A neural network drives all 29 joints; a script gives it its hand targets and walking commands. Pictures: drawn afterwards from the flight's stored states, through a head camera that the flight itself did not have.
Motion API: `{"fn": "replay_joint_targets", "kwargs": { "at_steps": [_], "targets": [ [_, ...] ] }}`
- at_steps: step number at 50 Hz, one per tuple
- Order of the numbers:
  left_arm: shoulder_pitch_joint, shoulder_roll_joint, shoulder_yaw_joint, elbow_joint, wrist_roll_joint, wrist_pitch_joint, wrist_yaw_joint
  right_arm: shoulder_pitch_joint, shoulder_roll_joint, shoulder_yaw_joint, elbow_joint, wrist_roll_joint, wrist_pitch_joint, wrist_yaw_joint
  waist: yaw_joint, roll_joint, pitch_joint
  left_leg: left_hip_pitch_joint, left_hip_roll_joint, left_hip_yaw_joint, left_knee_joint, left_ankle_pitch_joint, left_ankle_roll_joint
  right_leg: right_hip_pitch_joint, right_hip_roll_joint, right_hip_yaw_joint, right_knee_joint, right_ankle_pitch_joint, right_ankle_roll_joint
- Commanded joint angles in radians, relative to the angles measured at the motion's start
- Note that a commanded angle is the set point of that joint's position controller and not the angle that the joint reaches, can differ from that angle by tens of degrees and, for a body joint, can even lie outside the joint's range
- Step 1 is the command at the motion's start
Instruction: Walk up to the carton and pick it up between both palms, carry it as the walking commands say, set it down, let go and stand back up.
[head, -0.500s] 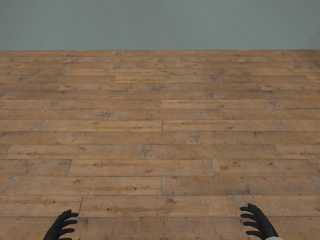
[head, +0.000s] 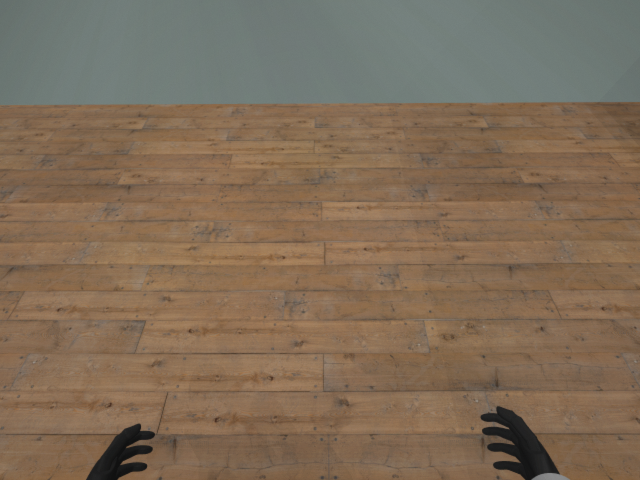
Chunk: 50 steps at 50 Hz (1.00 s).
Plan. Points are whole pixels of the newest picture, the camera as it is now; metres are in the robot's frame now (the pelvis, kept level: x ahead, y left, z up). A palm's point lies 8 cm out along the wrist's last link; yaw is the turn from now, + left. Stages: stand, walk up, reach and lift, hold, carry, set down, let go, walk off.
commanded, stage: stand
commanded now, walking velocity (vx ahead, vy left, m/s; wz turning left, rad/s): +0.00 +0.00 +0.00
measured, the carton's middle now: out of the picture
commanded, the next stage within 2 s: walk up in 0.92 s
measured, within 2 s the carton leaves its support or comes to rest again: neither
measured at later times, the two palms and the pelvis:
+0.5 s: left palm out of the picture +0.14 +0.28 -0.07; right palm (538, 475) +0.15 -0.25 -0.08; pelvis +0.00 +0.00 +0.00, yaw +0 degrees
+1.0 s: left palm out of the picture +0.13 +0.28 -0.07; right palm out of the picture +0.14 -0.25 -0.08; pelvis -0.01 +0.00 +0.00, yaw +0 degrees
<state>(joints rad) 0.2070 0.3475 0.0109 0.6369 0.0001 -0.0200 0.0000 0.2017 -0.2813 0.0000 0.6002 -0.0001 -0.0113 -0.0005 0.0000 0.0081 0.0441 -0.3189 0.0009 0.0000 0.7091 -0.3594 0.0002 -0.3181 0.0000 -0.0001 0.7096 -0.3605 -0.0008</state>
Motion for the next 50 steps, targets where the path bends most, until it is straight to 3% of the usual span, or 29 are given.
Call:
{"fn": "replay_joint_targets", "kwargs": {
  "at_steps": [1,4,8,9,10,11,12,16,17,19,23,27,28,29,30,32,34,36,38,40,41,43,44,45,46,47,48,49,50],
  "targets": [
    [-0.044,0.209,0.070,-0.020,0.012,-0.047,0.002,-0.050,-0.259,-0.079,0.017,-0.024,-0.052,-0.011,0.012,0.000,-0.059,-0.008,0.100,-0.132,-0.158,0.155,0.092,0.041,-0.098,0.099,-0.144,0.188,-0.078],
    [-0.030,0.218,0.076,-0.011,0.023,-0.043,0.003,-0.067,-0.272,-0.083,0.014,-0.023,-0.051,-0.010,0.012,0.050,-0.064,-0.001,0.094,-0.125,-0.160,0.157,0.086,0.052,-0.086,0.089,-0.130,0.167,-0.077],
    [-0.051,0.218,0.074,-0.001,0.021,-0.043,0.004,-0.059,-0.261,-0.080,0.012,-0.018,-0.050,-0.012,-0.004,0.001,-0.032,0.006,0.092,-0.126,-0.167,0.151,0.078,0.021,-0.089,0.091,-0.160,0.163,-0.081],
    [-0.048,0.193,0.068,-0.018,0.015,-0.046,0.003,-0.062,-0.260,-0.074,0.015,-0.029,-0.053,-0.011,0.007,0.037,-0.063,0.012,0.105,-0.125,-0.174,0.135,0.085,0.040,-0.088,0.081,-0.153,0.160,-0.071],
    [-0.057,0.209,0.072,-0.009,0.021,-0.048,0.002,-0.053,-0.258,-0.079,0.009,-0.023,-0.057,-0.009,-0.008,0.028,-0.071,-0.013,0.098,-0.139,-0.176,0.137,0.088,0.050,-0.084,0.083,-0.142,0.160,-0.073],
    [-0.043,0.195,0.066,-0.017,0.018,-0.052,0.002,-0.069,-0.268,-0.078,0.019,-0.027,-0.055,-0.008,0.012,0.036,-0.043,-0.021,0.099,-0.139,-0.179,0.135,0.091,0.033,-0.087,0.083,-0.143,0.163,-0.075],
    [-0.043,0.207,0.067,-0.007,0.025,-0.053,0.003,-0.100,-0.268,-0.079,0.012,-0.022,-0.052,-0.003,0.002,0.036,-0.048,-0.002,0.093,-0.115,-0.166,0.143,0.081,0.017,-0.090,0.098,-0.160,0.173,-0.081],
    [-0.054,0.221,0.075,0.002,0.023,-0.047,0.003,-0.046,-0.269,-0.083,0.033,-0.015,-0.052,-0.006,-0.003,-0.019,-0.068,0.022,0.092,-0.107,-0.140,0.199,0.080,0.047,-0.100,0.099,-0.161,0.231,-0.078],
    [-0.042,0.209,0.070,-0.010,0.014,-0.048,0.002,-0.061,-0.263,-0.079,0.026,-0.019,-0.053,-0.006,0.004,0.021,-0.093,0.037,0.089,-0.120,-0.142,0.219,0.079,0.056,-0.105,0.104,-0.150,0.239,-0.079],
    [-0.054,0.209,0.072,-0.007,0.023,-0.050,0.003,-0.072,-0.255,-0.072,0.026,-0.019,-0.053,-0.009,0.005,0.006,-0.071,0.022,0.103,-0.125,-0.153,0.199,0.090,0.038,-0.088,0.091,-0.144,0.220,-0.070],
    [-0.041,0.202,0.070,0.003,0.017,-0.045,0.002,-0.073,-0.266,-0.073,0.032,-0.018,-0.052,-0.009,0.005,0.051,-0.048,0.008,0.112,-0.140,-0.191,0.157,0.087,0.033,-0.093,0.093,-0.159,0.169,-0.077],
    [-0.054,0.209,0.069,0.000,0.020,-0.050,0.005,-0.056,-0.272,-0.082,0.022,-0.025,-0.049,-0.010,0.003,-0.013,-0.041,0.001,0.106,-0.137,-0.174,0.158,0.087,0.036,-0.094,0.098,-0.159,0.188,-0.071],
    [-0.045,0.221,0.074,0.002,0.012,-0.052,0.004,-0.061,-0.264,-0.077,0.032,-0.018,-0.049,-0.006,0.008,0.039,-0.051,0.007,0.100,-0.130,-0.179,0.172,0.088,0.033,-0.107,0.105,-0.153,0.203,-0.077],
    [-0.045,0.199,0.067,0.005,0.017,-0.051,0.003,-0.078,-0.256,-0.076,0.024,-0.026,-0.052,-0.007,-0.002,0.030,-0.101,0.054,0.101,-0.116,-0.164,0.198,0.083,0.058,-0.102,0.094,-0.152,0.196,-0.077],
    [-0.041,0.221,0.073,-0.003,0.011,-0.050,0.002,-0.062,-0.254,-0.071,0.025,-0.018,-0.053,-0.008,0.013,0.037,-0.073,0.015,0.097,-0.130,-0.172,0.194,0.086,0.050,-0.101,0.091,-0.144,0.204,-0.074],
    [-0.041,0.212,0.070,0.006,0.013,-0.043,0.002,-0.085,-0.265,-0.079,0.022,-0.027,-0.058,-0.005,0.009,0.044,-0.060,-0.007,0.113,-0.136,-0.187,0.148,0.087,0.046,-0.081,0.082,-0.141,0.171,-0.071],
    [-0.044,0.225,0.074,0.009,0.020,-0.041,0.000,-0.076,-0.261,-0.076,0.029,-0.021,-0.053,-0.007,0.007,-0.017,-0.031,-0.009,0.094,-0.123,-0.180,0.138,0.074,0.042,-0.091,0.105,-0.175,0.180,-0.077],
    [-0.053,0.217,0.072,-0.001,0.019,-0.052,0.002,-0.065,-0.269,-0.079,0.035,-0.019,-0.054,-0.005,-0.009,0.017,-0.036,0.007,0.087,-0.116,-0.171,0.129,0.077,0.022,-0.092,0.108,-0.179,0.161,-0.075],
    [-0.059,0.216,0.070,0.013,0.018,-0.044,0.005,-0.079,-0.258,-0.073,0.041,-0.022,-0.049,-0.004,0.001,0.041,-0.042,0.012,0.092,-0.127,-0.177,0.139,0.082,0.022,-0.093,0.104,-0.170,0.163,-0.076],
    [-0.063,0.205,0.066,0.015,0.021,-0.045,0.003,-0.077,-0.274,-0.076,0.035,-0.023,-0.052,-0.007,0.001,0.020,-0.044,-0.003,0.100,-0.127,-0.192,0.128,0.085,0.038,-0.084,0.095,-0.163,0.154,-0.068],
    [-0.057,0.205,0.068,0.016,0.014,-0.045,0.004,-0.072,-0.267,-0.074,0.038,-0.025,-0.053,-0.006,0.018,0.018,-0.030,-0.032,0.109,-0.151,-0.212,0.101,0.086,0.047,-0.075,0.079,-0.144,0.149,-0.066],
    [-0.048,0.206,0.068,0.020,0.018,-0.045,0.003,-0.077,-0.268,-0.074,0.035,-0.025,-0.052,-0.006,0.014,0.030,-0.042,-0.003,0.101,-0.135,-0.194,0.133,0.083,0.039,-0.087,0.101,-0.161,0.164,-0.070],
    [-0.067,0.207,0.070,0.010,0.016,-0.047,-0.001,-0.089,-0.276,-0.076,0.022,-0.019,-0.053,-0.006,-0.003,0.039,-0.032,-0.001,0.097,-0.120,-0.197,0.151,0.078,0.028,-0.093,0.098,-0.169,0.168,-0.070],
    [-0.047,0.215,0.073,0.013,0.017,-0.049,0.003,-0.067,-0.281,-0.077,0.042,-0.022,-0.051,-0.007,0.010,0.035,-0.061,0.005,0.100,-0.141,-0.193,0.165,0.083,0.063,-0.091,0.082,-0.154,0.200,-0.064],
    [-0.053,0.219,0.071,0.027,0.024,-0.051,0.003,-0.075,-0.259,-0.078,0.038,-0.018,-0.055,-0.008,0.004,-0.001,-0.061,0.004,0.092,-0.129,-0.189,0.164,0.076,0.056,-0.097,0.100,-0.151,0.197,-0.072],
    [-0.044,0.205,0.069,0.020,0.016,-0.049,0.004,-0.064,-0.265,-0.066,0.036,-0.027,-0.052,-0.006,0.006,0.029,-0.044,0.016,0.101,-0.131,-0.183,0.162,0.083,0.038,-0.090,0.112,-0.168,0.168,-0.072],
    [-0.058,0.224,0.072,0.017,0.012,-0.047,0.004,-0.063,-0.266,-0.080,0.032,-0.017,-0.054,-0.007,0.004,-0.027,-0.044,0.016,0.096,-0.133,-0.174,0.166,0.083,0.023,-0.102,0.113,-0.170,0.177,-0.080],
    [-0.065,0.230,0.074,0.026,0.020,-0.044,0.001,-0.066,-0.264,-0.073,0.040,-0.022,-0.054,-0.008,-0.009,-0.003,-0.035,0.027,0.092,-0.118,-0.176,0.164,0.078,0.022,-0.114,0.130,-0.177,0.179,-0.085],
    [-0.055,0.218,0.071,0.014,0.014,-0.047,0.002,-0.065,-0.268,-0.076,0.040,-0.020,-0.054,-0.010,0.007,0.005,-0.067,0.032,0.096,-0.126,-0.166,0.199,0.082,0.034,-0.100,0.107,-0.163,0.189,-0.074]
  ]
}}
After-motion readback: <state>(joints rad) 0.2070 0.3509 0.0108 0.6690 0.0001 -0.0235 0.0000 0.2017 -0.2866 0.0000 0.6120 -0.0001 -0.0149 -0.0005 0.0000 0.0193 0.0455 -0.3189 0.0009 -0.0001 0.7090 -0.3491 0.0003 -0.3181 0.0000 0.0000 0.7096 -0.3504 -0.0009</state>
